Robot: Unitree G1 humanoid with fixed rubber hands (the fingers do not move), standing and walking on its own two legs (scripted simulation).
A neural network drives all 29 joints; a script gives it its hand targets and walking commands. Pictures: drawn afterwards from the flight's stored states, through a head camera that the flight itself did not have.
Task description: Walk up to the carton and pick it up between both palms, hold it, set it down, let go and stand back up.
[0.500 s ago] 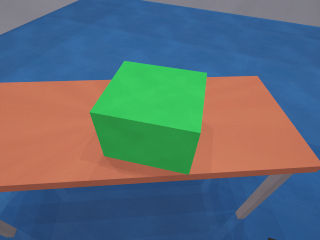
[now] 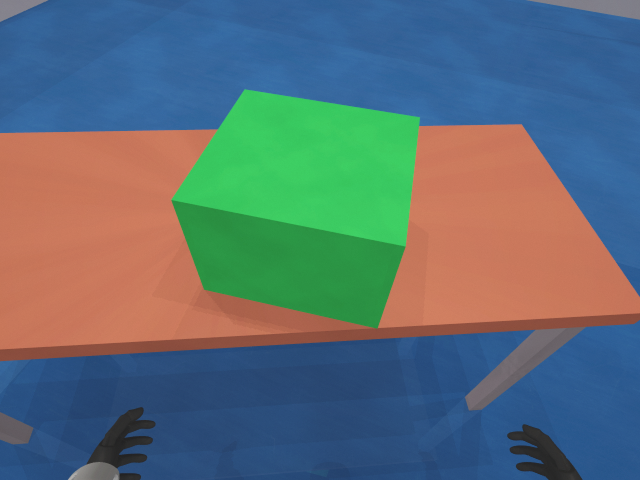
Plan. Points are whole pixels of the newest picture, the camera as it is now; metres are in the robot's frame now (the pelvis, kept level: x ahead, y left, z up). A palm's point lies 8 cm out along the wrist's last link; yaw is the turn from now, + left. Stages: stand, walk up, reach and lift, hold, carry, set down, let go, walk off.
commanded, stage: reach and lift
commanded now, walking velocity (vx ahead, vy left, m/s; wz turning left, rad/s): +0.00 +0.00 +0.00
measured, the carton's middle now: (309, 205) +0.52 +0.02 +0.01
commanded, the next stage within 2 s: none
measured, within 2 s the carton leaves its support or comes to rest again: neither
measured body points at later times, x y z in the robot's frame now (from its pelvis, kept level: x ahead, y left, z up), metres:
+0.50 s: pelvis -0.03 +0.01 +0.01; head -0.03 +0.04 +0.46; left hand +0.15 +0.30 -0.07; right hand +0.11 -0.25 -0.05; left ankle +0.03 +0.13 -0.72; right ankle +0.02 -0.14 -0.72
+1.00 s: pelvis -0.01 +0.02 +0.01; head -0.03 +0.05 +0.46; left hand +0.19 +0.32 -0.02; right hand +0.17 -0.21 +0.01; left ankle +0.03 +0.13 -0.72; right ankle +0.02 -0.14 -0.72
